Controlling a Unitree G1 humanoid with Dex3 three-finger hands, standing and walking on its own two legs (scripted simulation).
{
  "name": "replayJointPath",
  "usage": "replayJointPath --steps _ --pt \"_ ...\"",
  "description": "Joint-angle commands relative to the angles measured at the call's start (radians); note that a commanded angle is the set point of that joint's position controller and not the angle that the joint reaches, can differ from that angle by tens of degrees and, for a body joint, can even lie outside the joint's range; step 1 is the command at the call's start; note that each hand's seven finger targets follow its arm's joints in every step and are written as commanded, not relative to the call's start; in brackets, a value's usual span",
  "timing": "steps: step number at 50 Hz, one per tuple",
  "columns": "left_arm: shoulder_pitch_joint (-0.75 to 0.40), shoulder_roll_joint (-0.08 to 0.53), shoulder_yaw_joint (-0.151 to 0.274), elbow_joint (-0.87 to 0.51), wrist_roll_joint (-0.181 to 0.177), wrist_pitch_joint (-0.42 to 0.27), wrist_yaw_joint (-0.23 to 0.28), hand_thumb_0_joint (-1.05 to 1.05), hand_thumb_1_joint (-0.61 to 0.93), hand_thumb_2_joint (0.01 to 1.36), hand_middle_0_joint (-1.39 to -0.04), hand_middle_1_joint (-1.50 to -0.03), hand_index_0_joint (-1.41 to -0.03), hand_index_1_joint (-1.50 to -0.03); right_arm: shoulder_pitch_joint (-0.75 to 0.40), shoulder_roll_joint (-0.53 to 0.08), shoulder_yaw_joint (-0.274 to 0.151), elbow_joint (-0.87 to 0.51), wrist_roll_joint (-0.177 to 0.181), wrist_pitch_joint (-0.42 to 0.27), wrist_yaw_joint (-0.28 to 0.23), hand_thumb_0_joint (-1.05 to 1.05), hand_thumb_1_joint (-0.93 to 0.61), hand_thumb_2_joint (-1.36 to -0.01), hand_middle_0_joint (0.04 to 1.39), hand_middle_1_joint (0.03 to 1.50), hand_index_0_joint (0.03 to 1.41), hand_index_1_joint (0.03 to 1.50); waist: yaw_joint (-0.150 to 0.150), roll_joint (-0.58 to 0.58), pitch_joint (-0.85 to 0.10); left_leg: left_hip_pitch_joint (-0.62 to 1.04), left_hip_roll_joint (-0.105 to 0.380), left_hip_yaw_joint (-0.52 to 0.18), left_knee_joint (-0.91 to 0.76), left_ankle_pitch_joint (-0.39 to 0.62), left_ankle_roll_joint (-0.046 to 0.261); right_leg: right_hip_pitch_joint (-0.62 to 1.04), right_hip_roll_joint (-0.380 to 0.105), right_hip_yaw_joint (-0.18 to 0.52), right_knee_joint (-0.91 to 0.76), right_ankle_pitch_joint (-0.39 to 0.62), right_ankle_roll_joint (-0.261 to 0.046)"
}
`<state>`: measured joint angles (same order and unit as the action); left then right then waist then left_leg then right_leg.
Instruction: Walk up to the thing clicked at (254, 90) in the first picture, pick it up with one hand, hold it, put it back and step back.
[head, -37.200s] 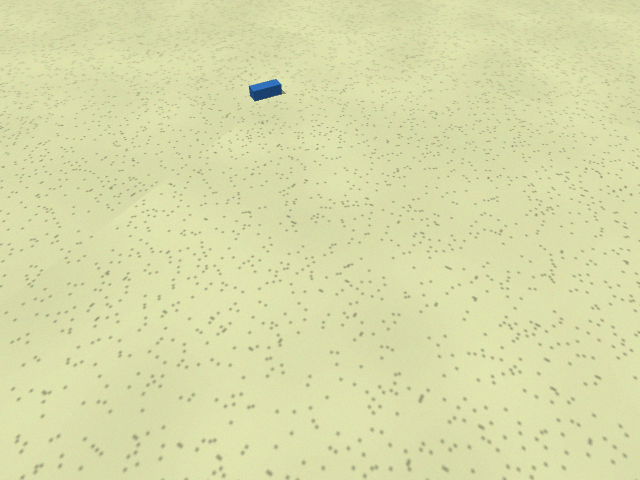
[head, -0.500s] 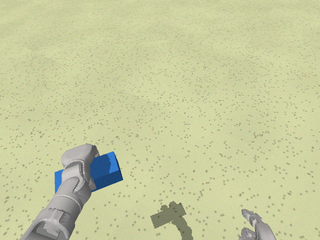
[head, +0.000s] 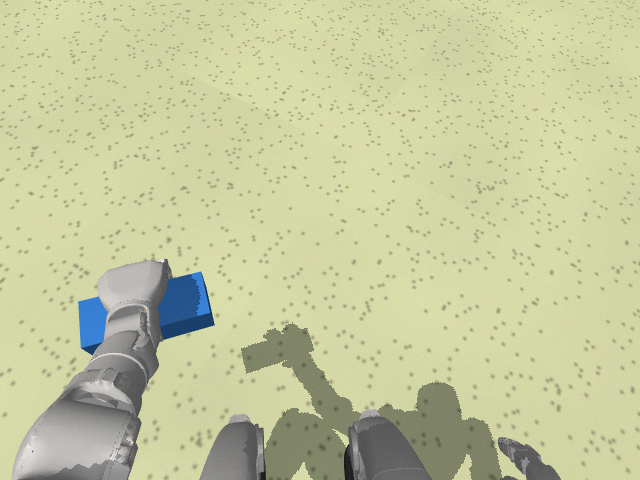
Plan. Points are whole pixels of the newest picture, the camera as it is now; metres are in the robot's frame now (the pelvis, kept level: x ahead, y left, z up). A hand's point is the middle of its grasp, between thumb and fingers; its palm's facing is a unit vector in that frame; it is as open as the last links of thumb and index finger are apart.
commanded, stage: crouch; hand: left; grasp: from above
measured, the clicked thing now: (150, 314) +0.36 +0.25 -0.16
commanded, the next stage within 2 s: lower in 1.44 s
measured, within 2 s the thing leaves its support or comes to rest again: neither
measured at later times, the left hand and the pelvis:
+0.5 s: hand (181, 324) +0.40 +0.25 -0.35, palm faces -0.43 -0.13 -0.89, open 9.9 cm; pelvis -0.04 +0.00 -0.21, yaw -2 degrees
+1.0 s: hand (191, 324) +0.44 +0.26 -0.47, palm faces -0.40 -0.14 -0.91, open 9.9 cm; pelvis -0.05 +0.00 -0.31, yaw -5 degrees
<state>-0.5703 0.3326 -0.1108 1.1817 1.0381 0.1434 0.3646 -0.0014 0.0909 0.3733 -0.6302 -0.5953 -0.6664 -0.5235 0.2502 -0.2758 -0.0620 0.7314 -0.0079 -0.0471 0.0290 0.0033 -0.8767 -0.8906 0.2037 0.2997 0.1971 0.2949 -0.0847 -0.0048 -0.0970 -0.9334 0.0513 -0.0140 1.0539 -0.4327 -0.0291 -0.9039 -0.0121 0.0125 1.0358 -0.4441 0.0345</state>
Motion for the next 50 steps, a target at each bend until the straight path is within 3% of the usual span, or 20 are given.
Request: replayJointPath --steps 1,4,6,9,11,14,15,16,18,23,27,29,36,39,41,43,47,48,49,50 --pt "-0.464 0.230 0.087 -0.027 0.017 0.014 0.136 0.000 0.544 0.503 -0.855 -0.686 -0.916 -0.622 0.101 -0.142 -0.040 -0.038 -0.019 -0.034 -0.003 0.000 -0.871 -0.888 0.200 0.299 0.200 0.299 -0.040 0.102 -0.468 0.056 -0.031 0.028 0.103 0.213 0.015 -0.116 0.043 -0.050 0.088 0.209 -0.058" --pt "-0.505 0.265 0.122 0.017 -0.021 0.035 0.171 0.000 0.481 0.512 -0.827 -0.651 -0.876 -0.600 0.102 -0.143 -0.033 -0.032 -0.034 -0.043 0.005 0.000 -0.866 -0.885 0.201 0.299 0.201 0.299 -0.043 0.121 -0.582 -0.071 -0.029 0.017 0.202 0.175 0.020 -0.196 0.044 -0.055 0.197 0.174 -0.063" --pt "-0.505 0.242 0.122 0.055 -0.052 0.053 0.174 0.000 0.516 0.478 -0.860 -0.611 -0.908 -0.561 0.095 -0.142 -0.028 -0.018 -0.046 -0.049 0.010 0.000 -0.865 -0.884 0.201 0.299 0.200 0.299 -0.056 0.144 -0.620 -0.112 -0.028 0.011 0.252 0.172 0.022 -0.251 0.045 -0.063 0.248 0.163 -0.067" --pt "-0.561 0.328 0.164 0.024 -0.064 0.052 0.150 0.000 0.500 0.522 -0.861 -0.629 -0.903 -0.586 0.095 -0.156 -0.034 -0.006 -0.053 -0.054 0.014 0.000 -0.868 -0.887 0.201 0.299 0.200 0.299 -0.053 0.193 -0.692 -0.144 -0.020 -0.009 0.306 0.158 0.018 -0.325 0.041 -0.072 0.335 0.147 -0.074" --pt "-0.597 0.374 0.181 0.000 -0.057 0.044 0.127 0.000 0.529 0.557 -0.891 -0.634 -0.928 -0.596 0.089 -0.155 -0.036 -0.005 -0.057 -0.054 0.014 0.000 -0.869 -0.887 0.201 0.299 0.201 0.299 -0.057 0.207 -0.734 -0.198 -0.021 -0.009 0.352 0.106 0.023 -0.357 0.043 -0.077 0.375 0.110 -0.073" --pt "-0.582 0.379 0.177 0.059 -0.031 0.016 0.097 0.000 0.558 0.532 -0.903 -0.625 -0.948 -0.578 0.086 -0.141 -0.022 -0.005 -0.056 -0.052 0.011 0.000 -0.869 -0.887 0.201 0.299 0.201 0.299 -0.094 0.153 -0.662 -0.372 -0.026 -0.005 0.423 -0.029 0.040 -0.430 0.044 -0.078 0.417 0.014 -0.068" --pt "-0.582 0.402 0.185 0.072 -0.023 0.001 0.090 0.000 0.566 0.515 -0.900 -0.619 -0.950 -0.568 0.089 -0.146 -0.021 -0.005 -0.059 -0.055 0.011 0.000 -0.866 -0.885 0.201 0.299 0.201 0.299 -0.092 0.140 -0.657 -0.398 -0.026 -0.010 0.445 -0.065 0.043 -0.466 0.044 -0.080 0.432 -0.023 -0.067" --pt "-0.576 0.383 0.180 0.077 -0.027 -0.014 0.080 0.000 0.561 0.476 -0.895 -0.595 -0.948 -0.540 0.087 -0.134 -0.018 -0.010 -0.059 -0.057 0.013 0.000 -0.867 -0.885 0.201 0.299 0.201 0.299 -0.100 0.132 -0.658 -0.433 -0.028 -0.011 0.471 -0.087 0.046 -0.492 0.043 -0.081 0.450 -0.046 -0.067" --pt "-0.586 0.431 0.196 0.068 -0.016 -0.042 0.068 0.000 0.540 0.453 -0.872 -0.598 -0.930 -0.538 0.094 -0.139 -0.016 -0.014 -0.060 -0.060 0.015 0.000 -0.870 -0.886 0.201 0.299 0.201 0.299 -0.100 0.120 -0.675 -0.480 -0.032 -0.011 0.520 -0.117 0.051 -0.520 0.042 -0.080 0.479 -0.084 -0.064" --pt "-0.676 0.460 0.209 0.042 0.022 -0.088 0.082 0.000 0.556 0.456 -0.880 -0.612 -0.943 -0.547 0.118 -0.164 0.005 0.004 -0.076 -0.076 0.023 0.000 -0.870 -0.887 0.201 0.299 0.201 0.299 -0.128 0.203 -0.725 -0.468 -0.024 -0.034 0.624 -0.060 0.037 -0.668 0.032 -0.102 0.614 -0.026 -0.069" --pt "-0.691 0.471 0.225 0.050 0.037 -0.095 0.111 0.000 0.543 0.484 -0.887 -0.622 -0.944 -0.564 0.140 -0.169 0.017 0.029 -0.092 -0.086 0.038 0.000 -0.879 -0.891 0.200 0.299 0.201 0.299 -0.133 0.246 -0.778 -0.469 -0.022 -0.018 0.715 0.055 0.039 -0.690 0.036 -0.106 0.678 0.078 -0.065" --pt "-0.707 0.516 0.247 0.054 0.052 -0.092 0.117 0.000 0.544 0.531 -0.908 -0.609 -0.952 -0.564 0.139 -0.178 0.016 0.036 -0.101 -0.087 0.045 0.000 -0.880 -0.892 0.201 0.299 0.201 0.299 -0.127 0.270 -0.792 -0.482 -0.021 -0.009 0.757 0.067 0.042 -0.695 0.038 -0.103 0.701 0.096 -0.062" --pt "-0.766 0.547 0.256 0.075 0.066 -0.074 0.119 0.000 0.586 0.536 -0.960 -0.567 -0.994 -0.532 0.118 -0.193 0.015 0.044 -0.112 -0.087 0.064 0.000 -0.882 -0.894 0.201 0.300 0.201 0.299 -0.132 0.345 -0.750 -0.553 -0.019 -0.016 0.812 -0.011 0.031 -0.822 0.043 -0.122 0.800 0.014 -0.073" --pt "-0.771 0.521 0.240 0.116 0.060 -0.067 0.109 0.000 0.583 0.541 -0.949 -0.584 -0.985 -0.547 0.113 -0.195 0.016 0.039 -0.116 -0.088 0.074 0.000 -0.882 -0.894 0.201 0.300 0.201 0.300 -0.156 0.321 -0.692 -0.606 -0.019 -0.022 0.843 -0.051 0.036 -0.860 0.045 -0.127 0.822 -0.012 -0.071" --pt "-0.769 0.542 0.246 0.144 0.057 -0.068 0.101 0.000 0.545 0.529 -0.930 -0.561 -0.961 -0.529 0.117 -0.206 0.017 0.047 -0.118 -0.088 0.078 0.000 -0.881 -0.893 0.201 0.300 0.201 0.299 -0.161 0.278 -0.677 -0.663 -0.021 -0.018 0.876 -0.061 0.043 -0.860 0.049 -0.127 0.831 -0.015 -0.065" --pt "-0.787 0.556 0.253 0.111 0.042 -0.078 0.090 0.000 0.556 0.503 -0.916 -0.588 -0.959 -0.544 0.122 -0.205 0.020 0.044 -0.121 -0.092 0.087 0.000 -0.882 -0.893 0.201 0.300 0.201 0.300 -0.160 0.290 -0.666 -0.684 -0.022 -0.017 0.891 -0.061 0.044 -0.866 0.047 -0.127 0.854 -0.017 -0.065" --pt "-0.803 0.599 0.263 0.145 0.052 -0.097 0.075 0.000 0.530 0.481 -0.898 -0.576 -0.940 -0.533 0.127 -0.218 0.020 0.048 -0.124 -0.090 0.099 0.000 -0.884 -0.894 0.201 0.300 0.201 0.300 -0.170 0.263 -0.662 -0.740 -0.025 -0.017 0.936 -0.071 0.045 -0.880 0.054 -0.132 0.890 -0.030 -0.065" --pt "-0.785 0.606 0.271 0.152 0.060 -0.101 0.070 0.000 0.544 0.475 -0.906 -0.593 -0.953 -0.545 0.137 -0.215 0.025 0.048 -0.128 -0.087 0.104 0.000 -0.887 -0.895 0.201 0.300 0.201 0.300 -0.165 0.264 -0.664 -0.742 -0.026 -0.014 0.949 -0.050 0.044 -0.875 0.054 -0.132 0.905 -0.012 -0.065" --pt "-0.769 0.584 0.250 0.197 0.062 -0.102 0.068 0.000 0.556 0.467 -0.922 -0.575 -0.965 -0.530 0.120 -0.212 0.031 0.039 -0.125 -0.087 0.106 0.000 -0.887 -0.895 0.201 0.300 0.201 0.300 -0.157 0.267 -0.655 -0.766 -0.027 -0.008 0.963 -0.062 0.047 -0.880 0.057 -0.128 0.907 -0.021 -0.063" --pt "-0.771 0.608 0.267 0.180 0.060 -0.107 0.071 0.000 0.574 0.465 -0.934 -0.576 -0.978 -0.530 0.126 -0.217 0.030 0.038 -0.126 -0.086 0.110 0.000 -0.887 -0.895 0.201 0.300 0.201 0.300 -0.157 0.250 -0.667 -0.773 -0.028 -0.009 0.972 -0.061 0.051 -0.869 0.057 -0.129 0.909 -0.019 -0.061"
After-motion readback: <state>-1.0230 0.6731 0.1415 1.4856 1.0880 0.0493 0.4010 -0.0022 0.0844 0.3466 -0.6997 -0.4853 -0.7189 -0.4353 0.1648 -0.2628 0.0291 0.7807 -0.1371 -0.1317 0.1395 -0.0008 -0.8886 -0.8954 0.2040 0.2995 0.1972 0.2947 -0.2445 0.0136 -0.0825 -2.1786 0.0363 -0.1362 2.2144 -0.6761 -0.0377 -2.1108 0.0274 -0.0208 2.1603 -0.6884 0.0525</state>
